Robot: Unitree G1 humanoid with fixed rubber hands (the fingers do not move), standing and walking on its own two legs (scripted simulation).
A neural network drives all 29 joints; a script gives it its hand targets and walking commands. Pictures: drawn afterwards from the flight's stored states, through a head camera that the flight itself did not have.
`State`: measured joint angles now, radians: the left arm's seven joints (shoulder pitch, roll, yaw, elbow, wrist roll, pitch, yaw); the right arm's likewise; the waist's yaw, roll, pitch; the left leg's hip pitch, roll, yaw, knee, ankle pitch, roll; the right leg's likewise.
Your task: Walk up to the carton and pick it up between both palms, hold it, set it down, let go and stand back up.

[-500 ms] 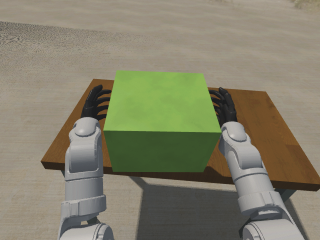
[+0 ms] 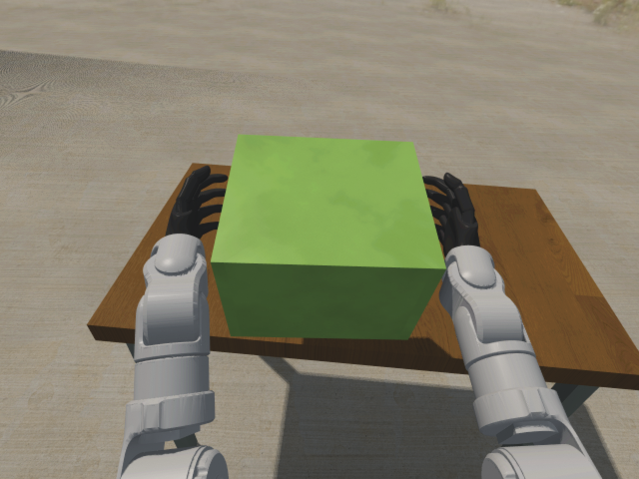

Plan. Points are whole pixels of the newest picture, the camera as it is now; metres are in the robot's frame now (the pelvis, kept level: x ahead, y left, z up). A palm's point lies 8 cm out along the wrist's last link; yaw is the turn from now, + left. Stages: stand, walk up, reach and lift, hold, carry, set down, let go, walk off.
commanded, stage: set down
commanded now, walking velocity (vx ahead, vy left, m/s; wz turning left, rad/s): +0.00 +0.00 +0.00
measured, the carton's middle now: (323, 237) +0.39 +0.01 +0.15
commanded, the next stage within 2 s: none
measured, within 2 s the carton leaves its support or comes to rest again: neither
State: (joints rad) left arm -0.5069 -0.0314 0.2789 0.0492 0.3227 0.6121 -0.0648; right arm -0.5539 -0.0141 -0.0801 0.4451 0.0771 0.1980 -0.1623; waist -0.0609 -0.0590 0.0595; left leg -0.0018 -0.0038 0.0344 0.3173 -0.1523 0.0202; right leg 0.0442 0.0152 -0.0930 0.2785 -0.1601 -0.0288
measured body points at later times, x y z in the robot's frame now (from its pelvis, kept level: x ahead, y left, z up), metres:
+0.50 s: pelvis +0.03 +0.00 +0.00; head +0.01 +0.02 +0.45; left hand +0.40 +0.15 +0.14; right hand +0.39 -0.17 +0.13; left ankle +0.03 +0.10 -0.75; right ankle +0.01 -0.10 -0.75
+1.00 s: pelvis +0.02 +0.00 +0.00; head +0.02 +0.02 +0.45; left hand +0.41 +0.15 +0.11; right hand +0.39 -0.18 +0.11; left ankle +0.03 +0.10 -0.75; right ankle +0.01 -0.10 -0.75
